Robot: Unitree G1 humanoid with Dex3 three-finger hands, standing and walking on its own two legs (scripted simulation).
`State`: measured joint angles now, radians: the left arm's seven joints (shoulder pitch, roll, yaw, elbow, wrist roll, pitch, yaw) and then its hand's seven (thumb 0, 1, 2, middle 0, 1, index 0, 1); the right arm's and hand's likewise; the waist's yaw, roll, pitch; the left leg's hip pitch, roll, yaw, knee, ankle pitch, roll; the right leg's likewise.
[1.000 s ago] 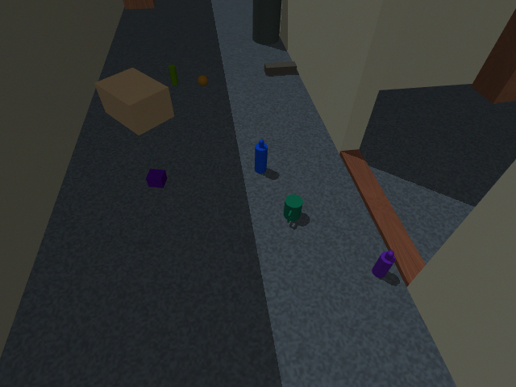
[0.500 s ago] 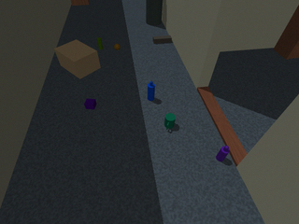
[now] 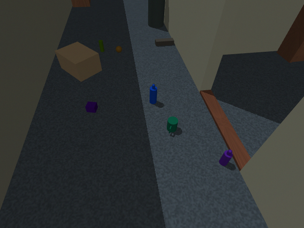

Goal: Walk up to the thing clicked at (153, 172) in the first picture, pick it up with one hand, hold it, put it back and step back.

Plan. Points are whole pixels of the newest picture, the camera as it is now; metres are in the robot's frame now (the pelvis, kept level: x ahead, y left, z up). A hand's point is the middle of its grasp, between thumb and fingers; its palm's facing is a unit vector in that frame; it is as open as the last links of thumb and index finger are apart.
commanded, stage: stand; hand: left
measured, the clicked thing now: (91, 107) +1.25 +0.55 -0.75
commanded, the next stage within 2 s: walk up in 0.12 s
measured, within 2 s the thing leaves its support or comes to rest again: neither
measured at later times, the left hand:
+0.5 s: hand out of the picture +0.07 +0.38 -0.18, palm faces +0.10 -0.92 -0.39, open 7.4 cm
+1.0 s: hand (45, 171) +0.34 +0.37 -0.14, palm faces +0.21 -0.90 -0.38, open 7.3 cm
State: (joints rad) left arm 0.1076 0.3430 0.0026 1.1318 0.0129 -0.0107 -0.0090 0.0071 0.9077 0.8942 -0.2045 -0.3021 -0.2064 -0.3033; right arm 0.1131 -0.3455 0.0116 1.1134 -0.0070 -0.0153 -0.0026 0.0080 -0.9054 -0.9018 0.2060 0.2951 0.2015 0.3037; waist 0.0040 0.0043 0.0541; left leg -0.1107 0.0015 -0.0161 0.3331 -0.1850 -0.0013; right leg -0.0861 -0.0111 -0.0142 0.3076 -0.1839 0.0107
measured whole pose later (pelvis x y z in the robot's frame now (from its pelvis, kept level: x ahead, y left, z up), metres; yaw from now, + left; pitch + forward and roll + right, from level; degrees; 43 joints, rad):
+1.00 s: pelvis +0.30 +0.09 -0.02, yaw +14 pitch -3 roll +0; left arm 0.22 0.37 0.06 0.85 0.01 -0.09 -0.07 0.01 0.91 0.89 -0.20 -0.30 -0.21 -0.30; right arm 0.33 -0.43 -0.05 0.88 0.00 -0.05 0.03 0.01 -0.91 -0.90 0.21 0.30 0.20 0.30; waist 0.01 0.07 0.09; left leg -0.36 0.01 -0.05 1.14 -0.41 0.05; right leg -0.31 -0.05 -0.10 0.59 -0.23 -0.03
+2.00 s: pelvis +0.70 +0.17 -0.02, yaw +14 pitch -2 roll -1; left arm 0.37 0.42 0.04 0.83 0.01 -0.08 -0.06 0.01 0.90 0.89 -0.21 -0.30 -0.21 -0.30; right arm 0.28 -0.42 -0.05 0.86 -0.02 -0.04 0.07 0.01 -0.91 -0.90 0.21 0.29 0.20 0.30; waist 0.04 0.03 0.08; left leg -0.47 0.08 0.03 0.72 -0.27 0.01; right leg -0.19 -0.03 -0.08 0.52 -0.31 -0.01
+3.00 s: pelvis +0.85 +0.21 -0.01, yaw +15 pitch -3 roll +0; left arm 0.07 0.35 0.00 1.12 -0.01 -0.01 -0.02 0.01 0.91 0.89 -0.21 -0.30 -0.21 -0.30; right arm 0.13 -0.37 0.01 1.13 0.00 -0.02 0.01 0.01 -0.90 -0.90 0.21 0.30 0.20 0.30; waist 0.01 -0.01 0.05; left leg -0.13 0.02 0.02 0.44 -0.26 -0.02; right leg -0.25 -0.04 -0.04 0.43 -0.13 0.01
